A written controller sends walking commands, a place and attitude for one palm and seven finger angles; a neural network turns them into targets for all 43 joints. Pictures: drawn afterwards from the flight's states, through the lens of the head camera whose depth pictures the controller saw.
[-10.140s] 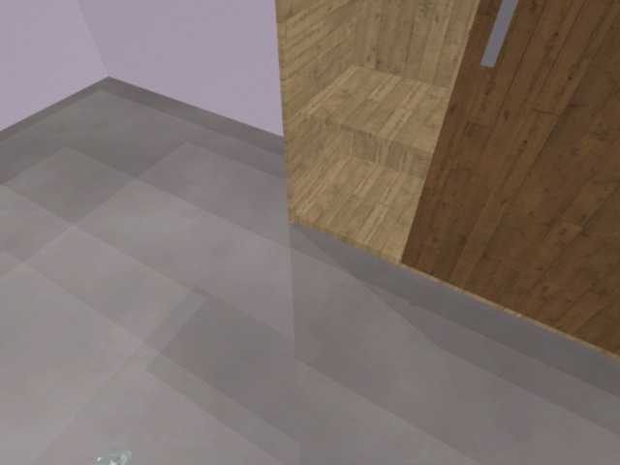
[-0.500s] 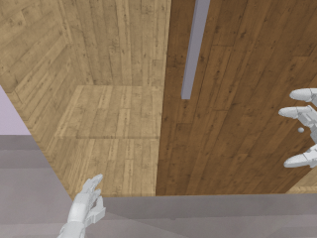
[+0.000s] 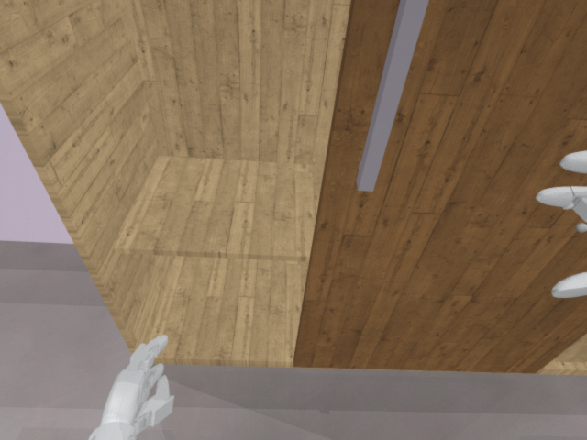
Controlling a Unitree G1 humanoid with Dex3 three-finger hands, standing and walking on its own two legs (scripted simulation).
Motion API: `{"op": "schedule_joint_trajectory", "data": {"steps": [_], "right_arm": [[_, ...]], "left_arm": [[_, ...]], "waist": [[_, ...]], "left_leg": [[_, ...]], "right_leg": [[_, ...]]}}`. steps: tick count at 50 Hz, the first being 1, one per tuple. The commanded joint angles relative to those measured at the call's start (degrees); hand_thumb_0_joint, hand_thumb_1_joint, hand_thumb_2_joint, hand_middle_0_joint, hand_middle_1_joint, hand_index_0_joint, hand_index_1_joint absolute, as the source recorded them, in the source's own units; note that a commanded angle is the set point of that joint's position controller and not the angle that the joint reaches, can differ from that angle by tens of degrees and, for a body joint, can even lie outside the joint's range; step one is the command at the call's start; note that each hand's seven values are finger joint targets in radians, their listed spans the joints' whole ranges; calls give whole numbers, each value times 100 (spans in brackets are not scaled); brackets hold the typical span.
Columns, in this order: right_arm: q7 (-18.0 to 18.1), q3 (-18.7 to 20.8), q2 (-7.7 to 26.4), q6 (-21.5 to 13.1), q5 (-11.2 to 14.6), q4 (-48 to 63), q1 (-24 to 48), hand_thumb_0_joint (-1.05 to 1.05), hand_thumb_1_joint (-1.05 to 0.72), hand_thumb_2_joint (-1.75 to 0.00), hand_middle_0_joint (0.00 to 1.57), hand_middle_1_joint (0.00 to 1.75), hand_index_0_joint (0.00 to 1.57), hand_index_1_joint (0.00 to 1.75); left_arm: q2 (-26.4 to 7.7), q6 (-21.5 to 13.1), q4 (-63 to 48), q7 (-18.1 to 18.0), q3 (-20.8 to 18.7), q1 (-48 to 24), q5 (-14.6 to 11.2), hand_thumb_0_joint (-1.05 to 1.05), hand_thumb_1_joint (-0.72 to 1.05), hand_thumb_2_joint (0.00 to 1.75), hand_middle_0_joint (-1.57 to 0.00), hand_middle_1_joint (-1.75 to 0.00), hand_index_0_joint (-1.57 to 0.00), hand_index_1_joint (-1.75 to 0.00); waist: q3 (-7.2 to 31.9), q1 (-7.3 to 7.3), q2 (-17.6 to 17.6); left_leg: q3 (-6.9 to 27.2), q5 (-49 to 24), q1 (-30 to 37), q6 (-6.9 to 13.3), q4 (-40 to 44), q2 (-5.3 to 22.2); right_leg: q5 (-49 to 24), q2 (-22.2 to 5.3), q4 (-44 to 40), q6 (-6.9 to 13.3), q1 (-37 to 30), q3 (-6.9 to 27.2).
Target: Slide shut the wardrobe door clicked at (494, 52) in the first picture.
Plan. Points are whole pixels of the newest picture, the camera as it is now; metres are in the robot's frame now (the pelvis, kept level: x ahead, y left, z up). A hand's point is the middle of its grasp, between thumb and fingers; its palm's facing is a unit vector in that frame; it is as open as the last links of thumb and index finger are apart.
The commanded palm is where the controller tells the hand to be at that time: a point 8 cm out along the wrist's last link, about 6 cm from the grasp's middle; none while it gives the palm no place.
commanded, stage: raise the hand with hooked fingers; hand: right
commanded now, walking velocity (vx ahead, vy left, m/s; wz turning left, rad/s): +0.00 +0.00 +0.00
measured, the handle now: (384, 94) +0.52 -0.11 +0.26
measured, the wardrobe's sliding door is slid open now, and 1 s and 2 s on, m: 0.50 0.50 0.50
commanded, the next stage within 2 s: move the hooked fingers beside the handle in 0.12 s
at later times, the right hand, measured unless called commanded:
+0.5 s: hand (556, 213) +0.29 -0.26 +0.24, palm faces +0.04 +0.99 -0.13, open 14.0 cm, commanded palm +0.27 -0.30 +0.25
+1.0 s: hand (515, 188) +0.34 -0.24 +0.24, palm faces +0.03 +1.00 -0.08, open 14.0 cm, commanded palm +0.32 -0.27 +0.24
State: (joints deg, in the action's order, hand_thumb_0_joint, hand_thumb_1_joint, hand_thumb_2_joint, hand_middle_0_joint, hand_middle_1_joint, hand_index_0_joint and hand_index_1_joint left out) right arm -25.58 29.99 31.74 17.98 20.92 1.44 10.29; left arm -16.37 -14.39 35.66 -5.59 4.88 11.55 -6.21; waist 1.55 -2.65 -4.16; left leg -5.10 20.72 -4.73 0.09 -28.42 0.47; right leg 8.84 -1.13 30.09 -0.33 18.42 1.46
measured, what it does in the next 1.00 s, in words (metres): stands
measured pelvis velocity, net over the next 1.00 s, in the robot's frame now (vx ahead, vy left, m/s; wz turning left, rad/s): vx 0.01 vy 0.00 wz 0.01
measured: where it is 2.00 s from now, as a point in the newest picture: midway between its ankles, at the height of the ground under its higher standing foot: outside the picture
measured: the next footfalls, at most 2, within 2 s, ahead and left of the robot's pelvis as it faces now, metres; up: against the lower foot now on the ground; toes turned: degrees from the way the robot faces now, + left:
none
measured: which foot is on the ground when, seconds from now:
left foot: down 0.00-1.00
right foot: down 0.00-1.00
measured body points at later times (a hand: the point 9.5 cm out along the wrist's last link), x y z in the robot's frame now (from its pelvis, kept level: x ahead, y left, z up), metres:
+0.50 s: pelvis +0.02 +0.01 +0.00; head -0.01 +0.04 +0.45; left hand +0.23 +0.23 -0.06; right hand +0.29 -0.31 +0.25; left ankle -0.06 +0.11 -0.73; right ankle +0.08 -0.12 -0.73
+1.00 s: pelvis +0.01 +0.00 +0.00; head -0.01 +0.03 +0.45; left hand +0.20 +0.24 -0.07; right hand +0.33 -0.29 +0.25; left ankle -0.06 +0.11 -0.73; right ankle +0.08 -0.12 -0.73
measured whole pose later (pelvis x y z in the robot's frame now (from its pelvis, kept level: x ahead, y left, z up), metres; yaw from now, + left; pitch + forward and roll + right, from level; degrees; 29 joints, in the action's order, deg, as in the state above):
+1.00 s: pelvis +0.01 +0.00 +0.00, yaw +0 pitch -2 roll +0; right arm -19.5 23.5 26.9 18.5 17.3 -6.4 20.3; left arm -16.1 -9.6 36.2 -5.0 3.9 11.2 -5.8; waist 2.1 -1.7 -4.2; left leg -4.5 21.9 -4.6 0.1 -28.7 0.9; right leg 10.2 -0.8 30.5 -0.4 18.2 0.9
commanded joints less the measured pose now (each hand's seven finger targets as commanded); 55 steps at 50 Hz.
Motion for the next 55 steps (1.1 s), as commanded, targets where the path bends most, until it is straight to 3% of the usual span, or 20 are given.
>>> {"op": "schedule_joint_trajectory", "data": {"steps": [1,3,7,9,12,19,20,23,24,27,28,31,34,37,39,43,47,49,52,55], "right_arm": [[39,513,1747,-263,70,899,1883,0,50,-30,30,120,30,120],[16,386,1669,-224,73,794,1890,0,50,-30,30,120,30,120],[-62,508,1785,-257,87,972,1896,0,50,-30,30,120,30,120],[-61,644,1840,-282,135,852,1794,0,50,-30,30,120,30,120],[-74,758,1917,-286,157,879,1778,0,50,-30,30,120,30,120],[-55,549,1722,-259,125,691,1880,0,50,-30,30,120,30,120],[-64,332,1565,-261,100,813,2062,0,50,-30,30,120,30,120],[32,177,1466,-326,81,836,2295,0,50,-30,30,120,30,120],[69,336,1583,-312,60,721,2229,0,50,-30,30,120,30,120],[153,114,1411,-344,-9,775,2599,0,50,-30,30,120,30,120],[223,142,1480,-346,-18,688,2591,0,50,-30,30,120,30,120],[321,185,1500,-315,-81,414,2772,0,50,-30,30,120,30,120],[396,162,1469,-309,-156,429,2808,0,50,-30,30,120,30,120],[424,137,1343,-309,-129,540,2667,0,50,-30,30,120,30,120],[446,206,1369,-284,-120,339,2524,0,50,-30,30,120,30,120],[520,-121,1175,-253,-181,287,2983,0,50,-30,30,120,30,120],[610,-321,1009,-335,-245,530,3327,0,50,-30,30,120,30,120],[682,-326,964,-391,-255,510,3309,0,50,-30,30,120,30,120],[796,-556,714,-380,-282,424,3604,0,50,-30,30,120,30,120],[987,-527,802,-285,-361,-26,3825,0,50,-30,30,120,30,120]], "left_arm": [[-608,-385,-1021,-43,-279,-994,-37,0,90,90,-20,-30,-20,-30],[-599,-338,-990,-52,-262,-967,-33,0,90,90,-20,-30,-20,-30],[-617,-338,-1068,-37,-282,-1028,-37,0,90,90,-20,-30,-20,-30],[-611,-322,-1052,-25,-278,-1008,-38,0,90,90,-20,-30,-20,-30],[-612,-313,-1052,-19,-295,-1037,-30,0,90,90,-20,-30,-20,-30],[-613,-220,-1020,1,-322,-1012,-40,0,90,90,-20,-30,-20,-30],[-598,-215,-1034,-5,-309,-1043,-41,0,90,90,-20,-30,-20,-30],[-561,-188,-973,-23,-305,-1014,-15,0,90,90,-20,-30,-20,-30],[-595,-193,-1000,-21,-318,-1014,-20,0,90,90,-20,-30,-20,-30],[-561,-173,-1000,-30,-316,-1064,-4,0,90,90,-20,-30,-20,-30],[-558,-132,-943,-35,-301,-1011,9,0,90,90,-20,-30,-20,-30],[-588,-109,-947,-25,-321,-1037,16,0,90,90,-20,-30,-20,-30],[-577,-52,-996,6,-321,-1048,22,0,90,90,-20,-30,-20,-30],[-562,-25,-1057,26,-333,-1057,31,0,90,90,-20,-30,-20,-30],[-580,30,-1026,34,-346,-1030,22,0,90,90,-20,-30,-20,-30],[-565,110,-957,15,-338,-1001,32,0,90,90,-20,-30,-20,-30],[-570,84,-998,-3,-361,-1011,31,0,90,90,-20,-30,-20,-30],[-567,93,-964,5,-370,-988,33,0,90,90,-20,-30,-20,-30],[-555,106,-908,-4,-363,-1004,53,0,90,90,-20,-30,-20,-30],[-602,169,-793,-15,-369,-953,68,0,90,90,-20,-30,-20,-30]], "waist": [[889,-13,-257],[773,-2,-193],[1097,-14,-128],[987,-28,61],[1152,-52,-56],[1032,5,78],[1054,26,-194],[947,64,-42],[1048,34,16],[1151,61,-160],[1044,40,-43],[1136,40,54],[1260,8,-126],[1444,-12,16],[1292,-1,254],[1079,95,112],[1343,151,-165],[1326,153,-24],[1250,178,-117],[1116,174,156]], "left_leg": [[75,-1224,-1385,11,673,-176],[89,-1140,-1357,21,708,-156],[90,-1576,-1289,6,606,-164],[100,-1640,-1320,-11,657,-179],[109,-1895,-1223,-11,580,-146],[147,-2250,-1257,-52,572,-134],[121,-2166,-1269,-17,536,-132],[119,-2005,-1278,10,592,-122],[131,-2035,-1307,-1,579,-143],[103,-1911,-1305,28,543,-133],[96,-1798,-1216,46,584,-130],[107,-1885,-1235,39,549,-133],[115,-2011,-1131,52,523,-121],[87,-2219,-1032,56,444,-122],[119,-2236,-1088,10,503,-127],[108,-1970,-1180,40,539,-109],[96,-1912,-1245,68,478,-134],[107,-1896,-1259,65,529,-146],[88,-1719,-1310,85,522,-140],[110,-1449,-1331,67,595,-133]], "right_leg": [[-202,250,-268,244,-1723,110],[-142,253,-260,239,-1631,118],[-444,278,-194,272,-1849,116],[-450,285,-164,279,-1755,114],[-628,302,-128,286,-1818,87],[-762,315,-30,293,-1747,40],[-756,322,-61,280,-1802,49],[-665,313,-59,290,-1789,80],[-664,320,-61,293,-1808,104],[-647,305,-112,279,-1933,112],[-575,305,-119,269,-1789,109],[-616,300,-133,279,-1830,124],[-722,302,-103,263,-1839,78],[-899,290,-100,270,-1914,70],[-804,280,-84,287,-1765,22],[-667,271,-110,284,-1719,23],[-711,252,-127,269,-1994,71],[-683,244,-118,284,-2002,71],[-576,226,-201,254,-2039,116],[-307,217,-285,248,-1846,132]]}}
